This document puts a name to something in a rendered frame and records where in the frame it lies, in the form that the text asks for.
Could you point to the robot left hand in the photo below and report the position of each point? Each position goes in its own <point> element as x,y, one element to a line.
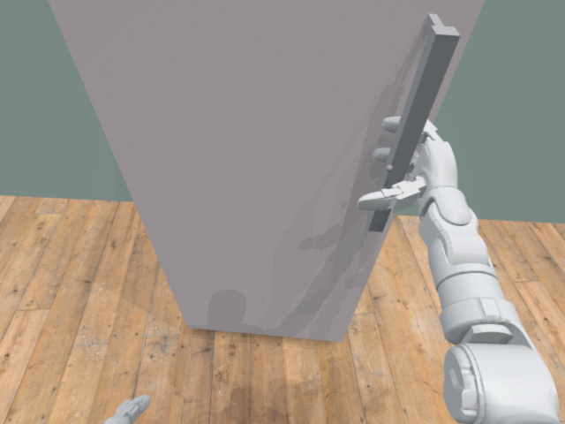
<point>130,410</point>

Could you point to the handle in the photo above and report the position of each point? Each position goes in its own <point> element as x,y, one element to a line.
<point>439,48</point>

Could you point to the robot right hand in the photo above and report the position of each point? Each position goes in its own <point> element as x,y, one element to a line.
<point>436,167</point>

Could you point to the right robot upper arm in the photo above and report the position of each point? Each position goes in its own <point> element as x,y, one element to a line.
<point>498,384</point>

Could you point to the fridge door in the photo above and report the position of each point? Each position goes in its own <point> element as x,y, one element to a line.
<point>245,131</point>

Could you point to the robot right forearm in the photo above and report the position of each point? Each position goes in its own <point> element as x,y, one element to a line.
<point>474,309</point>

